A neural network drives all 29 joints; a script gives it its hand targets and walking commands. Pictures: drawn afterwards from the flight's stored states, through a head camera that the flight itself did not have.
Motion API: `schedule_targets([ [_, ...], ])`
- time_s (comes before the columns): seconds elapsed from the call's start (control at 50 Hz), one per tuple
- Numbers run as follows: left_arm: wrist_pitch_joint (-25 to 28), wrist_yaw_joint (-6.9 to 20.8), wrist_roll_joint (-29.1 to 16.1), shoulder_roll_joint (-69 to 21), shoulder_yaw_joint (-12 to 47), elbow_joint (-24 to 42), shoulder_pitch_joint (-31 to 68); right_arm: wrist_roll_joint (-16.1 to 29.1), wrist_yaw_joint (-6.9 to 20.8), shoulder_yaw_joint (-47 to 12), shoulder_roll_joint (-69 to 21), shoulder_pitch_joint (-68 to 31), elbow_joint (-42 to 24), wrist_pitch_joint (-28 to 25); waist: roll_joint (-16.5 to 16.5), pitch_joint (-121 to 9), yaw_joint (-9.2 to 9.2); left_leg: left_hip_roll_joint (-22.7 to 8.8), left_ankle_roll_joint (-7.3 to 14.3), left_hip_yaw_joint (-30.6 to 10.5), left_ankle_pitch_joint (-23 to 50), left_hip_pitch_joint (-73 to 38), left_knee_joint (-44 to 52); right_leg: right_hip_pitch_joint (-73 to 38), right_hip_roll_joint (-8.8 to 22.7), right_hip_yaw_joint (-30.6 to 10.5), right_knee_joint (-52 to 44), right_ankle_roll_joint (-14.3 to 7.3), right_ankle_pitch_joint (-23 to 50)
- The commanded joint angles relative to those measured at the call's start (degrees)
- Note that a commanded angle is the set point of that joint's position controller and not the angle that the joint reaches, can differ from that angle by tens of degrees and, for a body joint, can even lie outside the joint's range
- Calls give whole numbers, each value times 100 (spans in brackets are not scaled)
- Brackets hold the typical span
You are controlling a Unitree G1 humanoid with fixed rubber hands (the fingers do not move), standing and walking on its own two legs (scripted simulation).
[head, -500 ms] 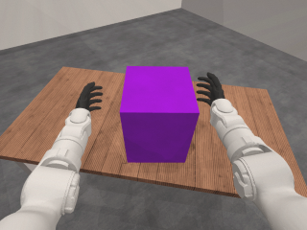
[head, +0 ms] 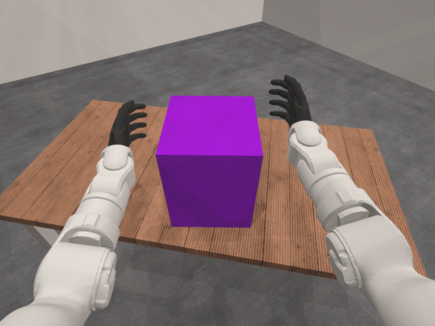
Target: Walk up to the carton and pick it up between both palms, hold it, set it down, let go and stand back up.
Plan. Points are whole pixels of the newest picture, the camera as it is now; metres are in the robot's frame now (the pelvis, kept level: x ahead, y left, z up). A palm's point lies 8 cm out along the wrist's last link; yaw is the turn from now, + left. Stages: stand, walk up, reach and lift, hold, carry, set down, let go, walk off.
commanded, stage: set down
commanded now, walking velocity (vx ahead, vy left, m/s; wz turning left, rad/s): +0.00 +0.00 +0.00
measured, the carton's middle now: (211, 163) +0.49 +0.08 +0.02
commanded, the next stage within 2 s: let go in 1.50 s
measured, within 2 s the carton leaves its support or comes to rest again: rests again in 0.40 s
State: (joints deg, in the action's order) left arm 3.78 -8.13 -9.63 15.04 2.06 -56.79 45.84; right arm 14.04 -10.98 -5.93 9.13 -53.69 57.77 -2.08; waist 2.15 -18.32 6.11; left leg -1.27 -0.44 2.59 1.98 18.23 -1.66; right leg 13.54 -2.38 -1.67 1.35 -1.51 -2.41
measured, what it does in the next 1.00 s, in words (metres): stands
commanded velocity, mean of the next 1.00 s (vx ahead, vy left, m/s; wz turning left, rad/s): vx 0.00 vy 0.00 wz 0.00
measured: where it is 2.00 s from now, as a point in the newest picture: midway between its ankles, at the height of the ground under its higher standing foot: outside the picture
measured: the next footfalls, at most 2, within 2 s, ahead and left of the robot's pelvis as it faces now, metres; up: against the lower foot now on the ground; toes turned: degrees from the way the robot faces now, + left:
none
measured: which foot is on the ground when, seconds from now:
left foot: down 0.00-1.00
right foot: down 0.00-1.00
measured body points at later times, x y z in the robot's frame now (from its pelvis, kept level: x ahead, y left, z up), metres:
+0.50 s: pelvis -0.01 +0.03 -0.01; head +0.07 +0.07 +0.43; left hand +0.45 +0.25 +0.07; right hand +0.47 -0.06 +0.10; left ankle +0.01 +0.13 -0.75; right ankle -0.04 -0.10 -0.75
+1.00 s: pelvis -0.02 +0.03 +0.00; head +0.06 +0.05 +0.44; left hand +0.41 +0.26 +0.06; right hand +0.46 -0.06 +0.08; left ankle +0.01 +0.13 -0.75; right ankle -0.04 -0.10 -0.75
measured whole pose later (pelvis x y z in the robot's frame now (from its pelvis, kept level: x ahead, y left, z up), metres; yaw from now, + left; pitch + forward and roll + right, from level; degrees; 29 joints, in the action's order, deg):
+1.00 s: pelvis -0.02 +0.03 +0.00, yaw +1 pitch +19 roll -1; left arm 7.2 -5.6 -14.3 15.6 7.1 -55.1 44.8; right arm 15.1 -9.6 -4.6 9.2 -49.8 57.7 -5.6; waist 3.4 -10.0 4.6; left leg 0.5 1.3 1.9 3.7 25.8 -3.0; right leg 19.9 -0.6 -1.1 1.0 0.4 -0.1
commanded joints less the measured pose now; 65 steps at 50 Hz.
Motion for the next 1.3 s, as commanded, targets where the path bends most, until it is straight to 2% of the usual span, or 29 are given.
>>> schedule_targets([
  [0.0, -218, 255, -108, 826, -99, -979, 1856, 56, 137, 50, 256, -1298, 1181, 291, 53, 535, 8, 274, 67, 54, -196, -840, -13, 251, 479, -248, 25, 443, -280],
  [0.06, -132, 537, -300, 753, -4, -1224, 2387, -16, 188, 182, 310, -1669, 1256, 195, -87, 402, -160, 291, 59, 13, -423, -1062, -135, 431, 497, -292, 39, 436, -617],
  [0.14, 395, 754, -521, 718, -56, -655, 3141, -138, 93, 231, 318, -2513, 63, -278, 26, -1065, -317, 263, 151, -82, 73, -1179, -399, -91, 507, -268, 523, 499, 402],
  [0.22, 930, 700, -728, 854, -63, -30, 3365, -25, -55, -38, 320, -3174, -1270, -801, 217, -2687, -237, 211, 226, -161, 815, -1321, -675, -600, 481, -164, 1162, 561, 1441],
  [0.28, 1161, 533, -811, 1108, 53, 378, 3381, 165, -149, -248, 367, -3201, -1656, -1006, 156, -3499, -116, 203, 194, -157, 1359, -1491, -931, -700, 424, -135, 1462, 568, 1730],
  [0.36, 1114, 307, -631, 1340, 126, 620, 3279, 296, -199, -208, 453, -2756, -1269, -914, -309, -3776, 5, 217, 24, -120, 2112, -1929, -1267, -255, 307, -124, 1424, 484, 1464],
  [0.46, 728, 175, -277, 1015, 99, 356, 2937, 195, -55, 123, 479, -2297, -422, -649, -743, -3246, 73, 153, -323, -197, 3167, -2689, -1592, 849, 172, -108, 862, 250, 852],
  [0.52, 566, 192, -180, 697, 132, 203, 2687, 87, 123, 281, 488, -2073, -98, -582, -770, -2918, 65, 98, -485, -267, 3888, -3119, -1669, 1219, 103, -93, 535, 159, 825],
  [0.58, 517, 253, -147, 463, 158, 188, 2434, -34, 297, 411, 527, -1879, -49, -592, -675, -2763, 31, 60, -572, -317, 4727, -3436, -1684, 1184, 38, -92, 287, 129, 1085],
  [0.64, 551, 318, -166, 347, 170, 310, 2220, -123, 421, 490, 598, -1760, -266, -651, -549, -2765, -9, 22, -590, -364, 5531, -3701, -1685, 965, -3, -99, 114, 128, 1389],
  [0.7, 625, 340, -237, 338, 192, 566, 2117, -133, 475, 474, 650, -1725, -593, -729, -420, -2798, -26, -11, -565, -403, 5988, -3879, -1681, 787, -8, -111, -11, 135, 1533],
  [0.74, 673, 333, -301, 389, 221, 772, 2119, -93, 480, 416, 650, -1749, -790, -767, -353, -2848, -27, -11, -542, -405, 5909, -3881, -1651, 642, 7, -119, -50, 135, 1535],
  [0.8, 722, 301, -388, 538, 271, 1076, 2223, -21, 436, 326, 627, -1865, -1024, -778, -261, -2951, -21, 25, -498, -361, 5365, -3699, -1554, 383, 44, -125, -14, 154, 1491],
  [0.92, 627, 228, -468, 857, 293, 1319, 2694, 100, 212, 182, 515, -2302, -1179, -607, -160, -3161, 26, 157, -372, -208, 3433, -2941, -1284, 0, 158, -128, 225, 196, 1141],
  [1.02, 421, 233, -456, 983, 238, 989, 3129, 86, -41, 156, 454, -2772, -948, -397, -279, -3003, 94, 239, -201, -52, 1678, -2103, -998, 27, 271, -124, 447, 244, 472],
  [1.1, 262, 232, -471, 1009, 190, 402, 3268, 49, -200, 126, 423, -2990, -552, -244, -258, -2517, 147, 269, -82, 37, 706, -1537, -825, 219, 328, -106, 545, 286, -48],
  [1.18, 170, 256, -556, 954, 213, -227, 3251, -4, -263, 97, 360, -3005, -87, -141, -96, -2015, 139, 275, -14, 63, 332, -1232, -711, 354, 340, -87, 604, 339, -235],
  [1.28, 255, 359, -679, 859, 295, -754, 3095, -84, -211, 91, 251, -2822, 281, -183, 136, -1732, 63, 280, 2, 22, 819, -1261, -668, 269, 310, -84, 665, 422, 276],
])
